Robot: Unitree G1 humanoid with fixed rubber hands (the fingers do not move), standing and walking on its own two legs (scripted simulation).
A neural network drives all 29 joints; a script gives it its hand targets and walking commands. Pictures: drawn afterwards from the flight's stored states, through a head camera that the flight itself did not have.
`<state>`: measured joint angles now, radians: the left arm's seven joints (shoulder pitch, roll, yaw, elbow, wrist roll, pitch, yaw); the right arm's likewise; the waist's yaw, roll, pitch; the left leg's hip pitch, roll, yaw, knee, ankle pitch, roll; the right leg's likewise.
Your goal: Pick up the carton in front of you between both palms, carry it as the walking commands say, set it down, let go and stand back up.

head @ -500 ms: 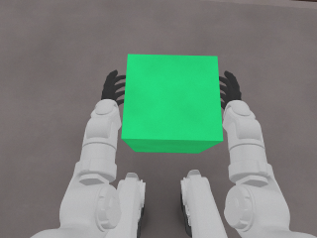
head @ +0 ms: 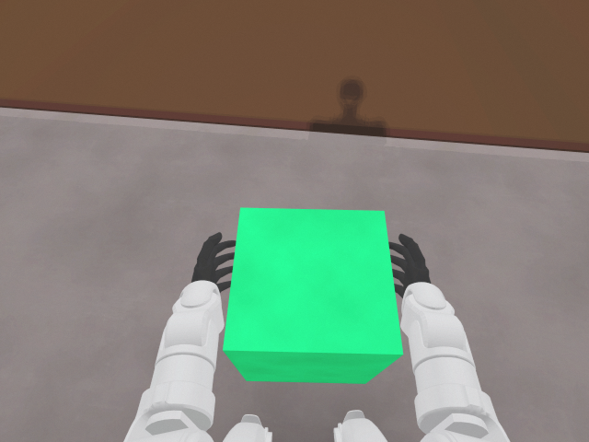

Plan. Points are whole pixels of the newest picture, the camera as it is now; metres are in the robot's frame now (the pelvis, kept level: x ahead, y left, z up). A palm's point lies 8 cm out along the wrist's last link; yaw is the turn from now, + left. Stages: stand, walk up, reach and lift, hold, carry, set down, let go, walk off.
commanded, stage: reach and lift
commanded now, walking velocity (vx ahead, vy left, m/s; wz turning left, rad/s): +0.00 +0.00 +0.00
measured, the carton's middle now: (308, 304) +0.35 -0.01 -0.10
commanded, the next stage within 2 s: hold in 1.44 s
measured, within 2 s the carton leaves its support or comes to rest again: neither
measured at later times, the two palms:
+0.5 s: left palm (169, 273) +0.32 +0.15 +0.10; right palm (446, 273) +0.31 -0.15 +0.10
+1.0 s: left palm (169, 266) +0.32 +0.15 +0.11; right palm (449, 265) +0.32 -0.15 +0.11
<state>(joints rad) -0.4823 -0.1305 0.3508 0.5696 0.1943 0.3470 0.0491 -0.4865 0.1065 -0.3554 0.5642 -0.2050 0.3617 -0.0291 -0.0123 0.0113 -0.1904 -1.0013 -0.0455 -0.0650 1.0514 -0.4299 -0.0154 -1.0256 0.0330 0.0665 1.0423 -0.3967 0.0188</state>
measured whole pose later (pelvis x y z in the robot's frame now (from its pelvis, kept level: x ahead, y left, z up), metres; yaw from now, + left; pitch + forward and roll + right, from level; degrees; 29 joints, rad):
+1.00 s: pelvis +0.02 +0.00 +0.08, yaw +0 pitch -4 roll +0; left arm -0.30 -0.16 0.28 0.35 0.29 0.62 -0.02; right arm -0.30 0.16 -0.28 0.33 -0.29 0.63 0.01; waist 0.00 0.01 0.03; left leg -0.13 -0.02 -0.08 0.43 -0.22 -0.01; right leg -0.15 0.02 0.07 0.42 -0.20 0.01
